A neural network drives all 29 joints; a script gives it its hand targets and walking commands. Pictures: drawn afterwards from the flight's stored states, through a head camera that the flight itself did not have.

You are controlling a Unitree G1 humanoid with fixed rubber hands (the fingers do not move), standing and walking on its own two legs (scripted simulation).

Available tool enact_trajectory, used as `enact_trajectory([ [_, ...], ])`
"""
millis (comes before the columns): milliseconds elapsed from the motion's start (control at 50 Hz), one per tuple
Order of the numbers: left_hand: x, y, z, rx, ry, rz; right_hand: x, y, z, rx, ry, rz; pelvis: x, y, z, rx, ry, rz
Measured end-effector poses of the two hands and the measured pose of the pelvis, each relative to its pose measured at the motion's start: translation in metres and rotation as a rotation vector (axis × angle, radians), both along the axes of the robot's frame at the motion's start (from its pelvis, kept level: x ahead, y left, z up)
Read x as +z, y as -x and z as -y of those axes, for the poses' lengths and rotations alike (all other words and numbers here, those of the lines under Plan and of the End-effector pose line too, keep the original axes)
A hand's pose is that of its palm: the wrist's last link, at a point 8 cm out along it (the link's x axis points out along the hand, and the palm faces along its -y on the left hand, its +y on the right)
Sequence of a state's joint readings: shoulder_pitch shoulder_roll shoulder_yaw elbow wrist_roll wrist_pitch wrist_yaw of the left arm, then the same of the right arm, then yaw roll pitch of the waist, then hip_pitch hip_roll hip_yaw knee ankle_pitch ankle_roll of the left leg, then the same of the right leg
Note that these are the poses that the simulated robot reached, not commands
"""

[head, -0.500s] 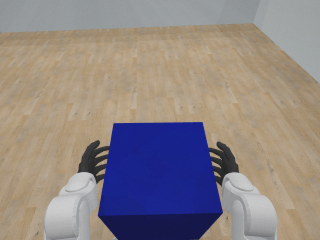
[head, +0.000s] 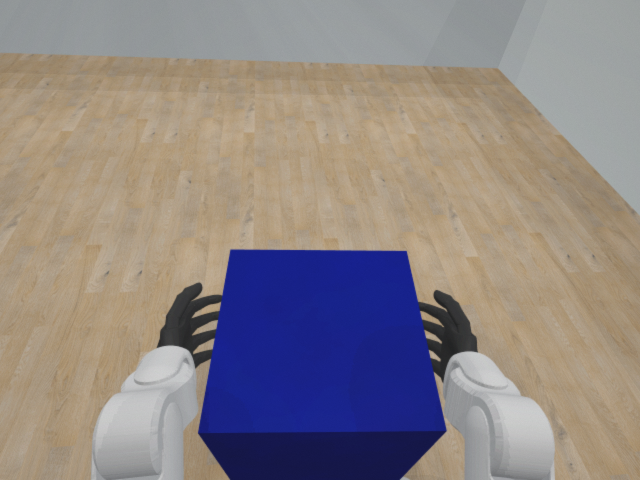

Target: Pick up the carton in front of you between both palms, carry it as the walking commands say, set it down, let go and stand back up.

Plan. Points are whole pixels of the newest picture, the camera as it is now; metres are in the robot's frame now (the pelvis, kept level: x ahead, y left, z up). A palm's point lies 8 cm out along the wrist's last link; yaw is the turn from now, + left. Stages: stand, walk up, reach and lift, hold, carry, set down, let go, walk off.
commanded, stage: carry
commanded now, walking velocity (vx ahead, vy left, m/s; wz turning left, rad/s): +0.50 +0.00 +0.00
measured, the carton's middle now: (317, 374) +0.26 +0.00 +0.00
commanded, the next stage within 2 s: none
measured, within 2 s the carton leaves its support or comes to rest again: neither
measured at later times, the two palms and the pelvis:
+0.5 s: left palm (250, 159) +0.57 +0.11 +0.10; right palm (426, 170) +0.59 -0.19 +0.09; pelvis +0.33 -0.05 +0.00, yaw +2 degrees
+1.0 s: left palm (243, 80) +0.91 +0.16 +0.07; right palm (375, 88) +0.90 -0.14 +0.08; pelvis +0.66 +0.01 +0.00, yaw +0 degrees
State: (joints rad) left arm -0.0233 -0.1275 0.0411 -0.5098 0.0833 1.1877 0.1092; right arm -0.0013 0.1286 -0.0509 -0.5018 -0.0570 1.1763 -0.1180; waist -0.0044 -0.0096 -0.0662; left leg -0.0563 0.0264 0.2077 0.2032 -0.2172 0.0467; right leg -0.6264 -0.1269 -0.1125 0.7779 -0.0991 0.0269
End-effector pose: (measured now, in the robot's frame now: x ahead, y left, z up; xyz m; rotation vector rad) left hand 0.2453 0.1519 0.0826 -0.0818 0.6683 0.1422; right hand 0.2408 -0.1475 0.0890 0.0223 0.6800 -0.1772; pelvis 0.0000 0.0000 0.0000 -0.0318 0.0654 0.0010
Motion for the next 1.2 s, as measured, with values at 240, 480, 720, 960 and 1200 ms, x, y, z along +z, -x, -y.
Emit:
enact_trajectory([
  [240, -0.013, -0.179, 0.037, 0.044, -0.057, 0.003, -0.029, -0.193, 0.036, 0.044, -0.06, 0.004, -0.031, -0.179, 0.043, 0.042, -0.02, 0.02],
  [480, 0.013, -0.314, 0.043, 0.063, -0.064, -0.006, -0.007, -0.333, 0.043, 0.063, -0.066, -0.004, 0.001, -0.318, 0.051, 0.032, -0.069, -0.005],
  [720, -0.014, -0.502, 0.008, 0.011, -0.015, 0.037, -0.019, -0.506, 0.008, 0.012, -0.017, 0.037, -0.035, -0.502, 0.007, -0.002, -0.051, 0.023],
  [960, -0.018, -0.643, -0.007, -0.027, -0.005, -0.072, -0.019, -0.636, -0.007, -0.026, -0.005, -0.072, 0.0, -0.638, -0.014, -0.012, -0.003, -0.003],
  [1200, 0.0, -0.792, 0.016, 0.027, -0.044, 0.071, -0.013, -0.802, 0.016, 0.029, -0.044, 0.072, -0.026, -0.793, 0.02, 0.017, -0.016, 0.029],
])
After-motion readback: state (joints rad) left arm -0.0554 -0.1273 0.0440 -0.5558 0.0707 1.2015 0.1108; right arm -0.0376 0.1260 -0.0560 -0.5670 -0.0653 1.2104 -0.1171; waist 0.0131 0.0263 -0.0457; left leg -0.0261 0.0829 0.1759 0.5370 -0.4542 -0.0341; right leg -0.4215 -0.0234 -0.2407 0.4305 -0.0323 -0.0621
